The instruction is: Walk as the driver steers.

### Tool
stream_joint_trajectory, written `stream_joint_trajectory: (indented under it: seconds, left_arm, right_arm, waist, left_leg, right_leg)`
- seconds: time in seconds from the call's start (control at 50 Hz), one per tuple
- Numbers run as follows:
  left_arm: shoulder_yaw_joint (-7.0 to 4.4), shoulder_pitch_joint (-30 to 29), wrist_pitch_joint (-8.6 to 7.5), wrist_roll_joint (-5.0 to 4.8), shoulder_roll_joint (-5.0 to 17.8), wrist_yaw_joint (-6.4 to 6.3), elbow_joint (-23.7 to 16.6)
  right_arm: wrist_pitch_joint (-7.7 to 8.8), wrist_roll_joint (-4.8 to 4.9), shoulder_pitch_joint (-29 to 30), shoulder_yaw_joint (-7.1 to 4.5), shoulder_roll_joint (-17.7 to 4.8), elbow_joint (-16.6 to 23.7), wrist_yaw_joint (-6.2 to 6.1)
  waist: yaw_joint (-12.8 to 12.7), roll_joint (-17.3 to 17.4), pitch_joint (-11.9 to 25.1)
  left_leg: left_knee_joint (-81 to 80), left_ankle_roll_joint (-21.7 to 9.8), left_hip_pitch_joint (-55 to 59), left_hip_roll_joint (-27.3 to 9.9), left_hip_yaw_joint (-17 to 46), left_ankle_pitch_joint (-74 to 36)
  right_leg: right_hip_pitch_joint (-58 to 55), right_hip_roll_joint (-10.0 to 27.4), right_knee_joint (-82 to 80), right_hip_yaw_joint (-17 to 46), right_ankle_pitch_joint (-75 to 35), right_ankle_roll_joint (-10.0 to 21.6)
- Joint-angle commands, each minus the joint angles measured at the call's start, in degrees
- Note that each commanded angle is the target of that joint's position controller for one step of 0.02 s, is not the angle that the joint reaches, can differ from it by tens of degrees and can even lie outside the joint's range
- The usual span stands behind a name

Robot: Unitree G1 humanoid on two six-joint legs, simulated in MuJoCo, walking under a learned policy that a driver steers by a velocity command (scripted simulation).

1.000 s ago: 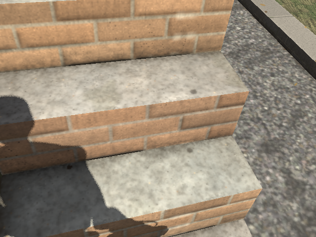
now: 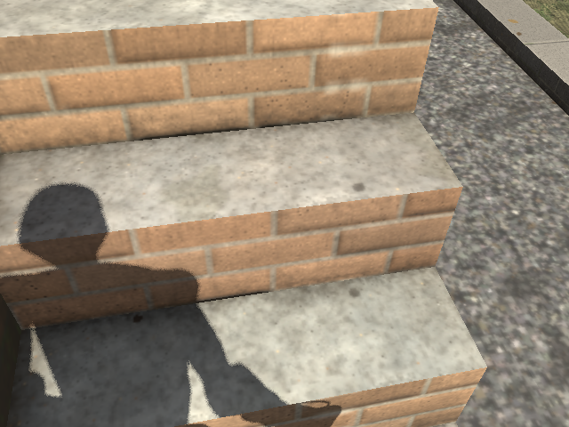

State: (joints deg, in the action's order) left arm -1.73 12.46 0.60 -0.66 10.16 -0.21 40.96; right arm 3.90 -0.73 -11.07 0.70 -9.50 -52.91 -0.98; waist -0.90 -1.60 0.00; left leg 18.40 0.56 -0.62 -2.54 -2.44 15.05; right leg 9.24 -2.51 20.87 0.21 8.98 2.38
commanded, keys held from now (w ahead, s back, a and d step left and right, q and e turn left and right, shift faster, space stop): w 0.64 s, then no key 0.36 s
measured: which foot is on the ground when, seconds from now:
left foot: down 0.00-1.00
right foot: down 0.00-1.00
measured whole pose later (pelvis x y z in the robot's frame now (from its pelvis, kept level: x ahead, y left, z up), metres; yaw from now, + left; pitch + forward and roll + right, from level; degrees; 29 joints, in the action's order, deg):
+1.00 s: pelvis -0.01 +0.00 +0.00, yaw -1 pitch -3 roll +0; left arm -2.7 15.0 4.0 -0.1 9.0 -0.8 43.8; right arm 1.4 -0.6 -15.9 -1.5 -9.3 -58.2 -1.4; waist -1.0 -1.6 -0.2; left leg 14.3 1.7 1.4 -2.7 -3.8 12.6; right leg 8.0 -2.6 17.8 1.2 6.7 2.2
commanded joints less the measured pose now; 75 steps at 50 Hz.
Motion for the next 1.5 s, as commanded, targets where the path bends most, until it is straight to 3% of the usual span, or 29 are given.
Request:
stream_joint_trajectory:
  seconds: [0.02,0.06,0.12,0.22,0.32,0.34,0.38,0.64,0.68,0.78,0.82,0.84,0.94,0.98,1.04,1.06,1.16,1.28,1.34,1.5]
  left_arm:
    - [-1.04,-2.0,-0.88,0.37,4.0,0.03,-4.2]
    - [-1.44,-0.3,-0.14,0.39,4.2,0.41,-4.2]
    - [-1.58,-0.2,0.21,0.30,3.7,0.56,-5.0]
    - [-1.64,0.3,0.49,0.41,4.0,0.73,-5.4]
    - [-1.72,0.9,0.75,0.35,3.9,0.50,-5.7]
    - [-1.46,-0.2,0.28,0.53,3.9,-0.10,-5.9]
    - [-1.42,0.2,0.16,0.62,4.3,-0.41,-5.6]
    - [-0.62,-1.8,0.02,0.76,3.3,-0.46,-6.4]
    - [-0.01,-1.3,0.07,1.30,1.8,-0.32,-5.3]
    - [-0.76,-0.2,0.72,1.01,2.9,-0.37,-2.9]
    - [-0.98,-0.2,1.04,0.96,3.1,-0.73,-2.1]
    - [-1.30,1.0,1.69,0.73,3.2,-0.34,-1.7]
    - [-1.89,0.7,2.67,0.79,2.7,-0.61,-1.2]
    - [-2.06,1.1,2.77,0.36,2.9,-0.91,-1.2]
    - [-2.11,1.3,3.01,0.34,3.0,-1.28,-1.0]
    - [-1.82,2.4,3.04,0.56,2.0,-1.37,-0.3]
    - [-1.95,2.6,3.40,0.35,2.9,-1.85,0.1]
    - [-2.08,2.7,2.98,-0.23,3.3,-2.40,1.0]
    - [-1.34,3.5,2.65,-0.69,1.9,-2.25,1.5]
    - [-1.32,3.5,2.39,-0.66,2.6,-1.95,2.1]
  right_arm:
    - [0.54,-0.07,2.9,-1.25,-5.1,3.6,-0.21]
    - [0.07,0.37,1.2,-1.46,-5.2,3.1,-0.07]
    - [-0.27,0.54,2.0,-1.54,-4.9,3.8,0.00]
    - [-0.34,0.51,2.1,-1.51,-4.5,4.3,-0.17]
    - [-0.36,0.44,2.7,-1.49,-4.0,4.5,-0.38]
    - [0.06,0.24,3.7,-1.44,-3.9,5.4,-0.69]
    - [0.30,0.25,2.9,-1.37,-3.6,5.1,-0.94]
    - [0.22,-0.10,3.5,-1.20,-3.8,5.1,-0.85]
    - [-0.03,-0.32,0.8,-1.26,-3.4,3.2,-0.53]
    - [-0.78,-0.36,-1.5,-2.12,-5.0,-0.1,-0.32]
    - [-0.91,-0.30,-2.5,-2.39,-5.0,-1.0,-0.41]
    - [-1.26,-0.09,-2.7,-2.47,-4.7,-1.8,-0.20]
    - [-1.76,-0.11,-3.3,-2.95,-4.6,-2.6,-0.28]
    - [-1.93,0.29,-4.5,-3.18,-4.8,-2.7,-0.77]
    - [-2.24,0.22,-5.4,-3.33,-4.7,-2.9,-1.21]
    - [-2.54,0.26,-6.6,-3.28,-4.3,-3.8,-1.46]
    - [-3.15,0.26,-7.5,-3.25,-4.5,-4.0,-1.72]
    - [-3.22,0.20,-7.8,-3.20,-4.5,-3.3,-1.78]
    - [-3.64,0.67,-8.9,-2.69,-3.0,-3.7,-2.00]
    - [-3.68,0.59,-8.7,-2.80,-3.9,-3.5,-1.56]
  waist:
    - [-0.8,2.6,0.5]
    - [-1.0,1.1,0.9]
    - [-1.2,2.6,0.0]
    - [-1.1,1.3,1.7]
    - [-1.2,1.8,0.0]
    - [-0.8,3.0,0.0]
    - [-0.7,2.0,0.4]
    - [-0.8,1.0,0.6]
    - [-0.3,1.4,1.0]
    - [-0.6,2.3,-0.8]
    - [-0.3,1.8,-1.0]
    - [-0.9,0.6,-1.2]
    - [-0.5,1.4,-1.9]
    - [-0.1,1.3,-1.5]
    - [0.2,0.9,-2.3]
    - [0.7,1.8,-2.2]
    - [1.1,0.9,-3.6]
    - [1.2,1.0,-4.0]
    - [1.0,1.2,-4.6]
    - [0.9,0.8,-4.7]
  left_leg:
    - [-3.2,-7.4,-3.4,-5.0,2.2,-18.8]
    - [-2.7,-7.7,-2.3,-5.4,2.1,-18.6]
    - [-2.3,-8.1,-2.4,-5.6,1.9,-17.9]
    - [-1.7,-7.0,-0.8,-5.1,0.8,-18.8]
    - [-1.3,-6.8,-1.3,-5.0,0.5,-16.4]
    - [-1.6,-6.7,-2.1,-4.6,0.5,-15.7]
    - [-1.9,-6.3,-1.9,-4.7,0.7,-15.3]
    - [-4.2,-5.2,-0.9,-5.1,1.1,-16.2]
    - [-6.3,-4.1,0.4,-5.8,1.7,-16.9]
    - [-8.7,-2.9,-0.2,-5.9,1.6,-14.0]
    - [-9.1,-2.9,-1.1,-5.9,2.0,-12.2]
    - [-9.0,-2.9,-1.2,-6.0,1.8,-11.9]
    - [-7.6,-3.2,-3.1,-5.5,2.1,-7.9]
    - [-6.3,-3.2,-3.3,-5.2,2.4,-6.5]
    - [-5.0,-3.4,-4.7,-4.8,2.6,-5.0]
    - [-4.8,-3.3,-5.9,-4.9,2.5,-2.3]
    - [-3.7,-3.9,-8.1,-4.5,3.3,0.1]
    - [-1.8,-4.7,-8.9,-4.3,3.8,0.7]
    - [-3.4,-5.6,-7.6,-5.0,5.0,1.5]
    - [-4.5,-6.2,-6.0,-5.1,5.2,0.1]
  right_leg:
    - [-3.5,4.9,-0.9,4.4,-8.9,0.8]
    - [-2.8,4.5,0.5,3.3,-8.7,0.8]
    - [-0.8,4.2,1.2,3.0,-7.4,0.7]
    - [-2.3,4.7,1.1,3.6,-10.4,0.9]
    - [-0.6,5.0,0.1,4.6,-8.3,1.2]
    - [-1.3,5.6,-1.0,6.3,-8.5,1.6]
    - [-2.3,6.4,-1.8,7.5,-9.0,2.0]
    - [-3.0,6.4,-3.2,7.2,-9.6,1.1]
    - [-3.9,7.2,-4.2,7.7,-13.9,1.0]
    - [-5.5,8.1,-5.6,8.1,-18.0,1.3]
    - [-5.9,8.0,-5.4,8.0,-17.4,1.4]
    - [-5.5,7.6,-5.3,7.1,-15.8,1.3]
    - [-3.3,7.5,-5.3,7.6,-10.2,1.3]
    - [-2.1,7.5,-5.3,7.8,-7.3,1.2]
    - [-0.2,7.5,-5.2,8.2,-4.3,1.2]
    - [-1.0,8.4,-6.0,9.2,-2.8,1.2]
    - [1.0,8.1,-5.7,9.1,1.8,1.0]
    - [3.5,8.0,-5.6,8.6,4.9,1.2]
    - [4.7,8.2,-6.8,8.5,7.3,0.5]
    - [4.3,8.0,-7.0,8.0,5.5,0.2]
Keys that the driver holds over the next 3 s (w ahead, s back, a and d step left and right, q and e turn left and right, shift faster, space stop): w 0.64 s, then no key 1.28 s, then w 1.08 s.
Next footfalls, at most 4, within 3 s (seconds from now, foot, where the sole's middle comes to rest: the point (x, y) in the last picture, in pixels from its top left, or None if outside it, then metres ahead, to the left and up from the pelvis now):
none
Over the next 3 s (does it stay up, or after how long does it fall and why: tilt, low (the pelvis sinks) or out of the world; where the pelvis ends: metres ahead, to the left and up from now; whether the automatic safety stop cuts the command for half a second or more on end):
stays up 0.00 0.00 0.00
